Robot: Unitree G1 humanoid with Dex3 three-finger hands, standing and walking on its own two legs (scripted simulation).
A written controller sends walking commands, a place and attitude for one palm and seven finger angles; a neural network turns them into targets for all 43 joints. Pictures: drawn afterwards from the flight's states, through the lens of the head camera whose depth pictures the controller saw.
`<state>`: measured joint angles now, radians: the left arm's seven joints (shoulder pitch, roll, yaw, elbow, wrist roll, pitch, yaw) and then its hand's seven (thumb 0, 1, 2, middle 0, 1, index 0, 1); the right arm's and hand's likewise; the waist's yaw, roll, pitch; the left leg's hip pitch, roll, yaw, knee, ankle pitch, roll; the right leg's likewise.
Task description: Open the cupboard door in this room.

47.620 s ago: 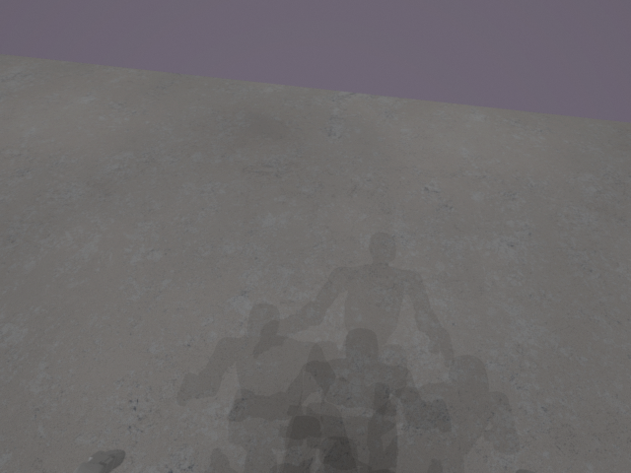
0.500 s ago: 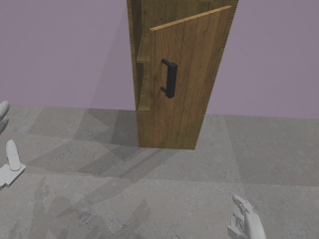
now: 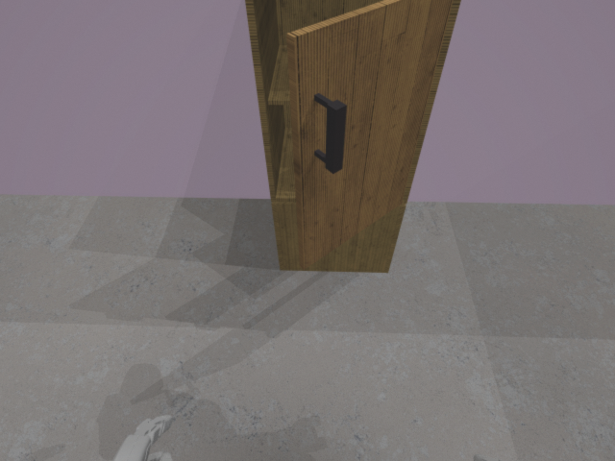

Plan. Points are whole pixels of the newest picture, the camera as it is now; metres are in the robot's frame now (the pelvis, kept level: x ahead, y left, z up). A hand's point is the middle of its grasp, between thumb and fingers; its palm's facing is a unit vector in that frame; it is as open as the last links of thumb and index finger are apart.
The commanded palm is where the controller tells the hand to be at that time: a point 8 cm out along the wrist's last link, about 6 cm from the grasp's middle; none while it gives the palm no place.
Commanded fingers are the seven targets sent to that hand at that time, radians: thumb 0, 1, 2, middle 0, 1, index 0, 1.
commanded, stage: let the arm hang, fingers relaxed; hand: left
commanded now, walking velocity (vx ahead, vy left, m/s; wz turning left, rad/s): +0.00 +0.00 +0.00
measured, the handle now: (327, 133) +0.63 -0.02 +0.08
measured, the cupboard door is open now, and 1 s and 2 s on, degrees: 41 41 41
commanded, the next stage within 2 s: look to check the result in 0.88 s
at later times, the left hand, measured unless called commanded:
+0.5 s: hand out of the picture -0.04 +0.18 -0.16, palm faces +0.04 -0.97 -0.23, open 7.4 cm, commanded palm none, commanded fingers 0.00 0.90 0.90 -0.20 -0.30 -0.20 -0.30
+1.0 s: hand out of the picture -0.01 +0.17 -0.16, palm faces +0.05 -0.98 -0.20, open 7.4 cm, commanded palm none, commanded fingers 0.00 0.90 0.90 -0.20 -0.30 -0.20 -0.30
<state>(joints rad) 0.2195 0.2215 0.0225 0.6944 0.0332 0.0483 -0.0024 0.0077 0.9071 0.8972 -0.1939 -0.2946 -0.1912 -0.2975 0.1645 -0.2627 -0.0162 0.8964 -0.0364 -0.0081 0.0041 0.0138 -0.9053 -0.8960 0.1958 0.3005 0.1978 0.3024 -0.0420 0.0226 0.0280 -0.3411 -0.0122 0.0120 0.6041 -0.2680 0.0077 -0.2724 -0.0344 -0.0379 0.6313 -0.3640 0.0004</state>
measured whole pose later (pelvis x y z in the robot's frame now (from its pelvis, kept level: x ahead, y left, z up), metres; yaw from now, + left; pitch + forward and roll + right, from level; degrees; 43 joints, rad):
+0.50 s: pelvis -0.01 +0.00 +0.01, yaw +0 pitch -2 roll +0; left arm 0.31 0.15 0.01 1.17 0.01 0.01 0.02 0.00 0.91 0.90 -0.20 -0.30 -0.19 -0.30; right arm 0.27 -0.14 0.00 1.14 -0.03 0.02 -0.02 0.01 -0.91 -0.90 0.20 0.30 0.20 0.30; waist 0.00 0.04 0.06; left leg -0.24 -0.01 0.00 0.45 -0.18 0.01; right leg -0.16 -0.03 -0.05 0.45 -0.27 0.01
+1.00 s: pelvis +0.00 -0.01 +0.01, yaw +1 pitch -2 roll +0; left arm 0.28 0.14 0.02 1.14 0.01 0.00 0.03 0.00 0.91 0.90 -0.20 -0.30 -0.20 -0.30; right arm 0.28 -0.14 -0.01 1.14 -0.03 0.01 -0.03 0.01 -0.91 -0.90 0.19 0.30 0.20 0.30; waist -0.01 0.02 0.05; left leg -0.24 0.00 0.00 0.44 -0.18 0.00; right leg -0.16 -0.02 -0.06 0.46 -0.27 -0.01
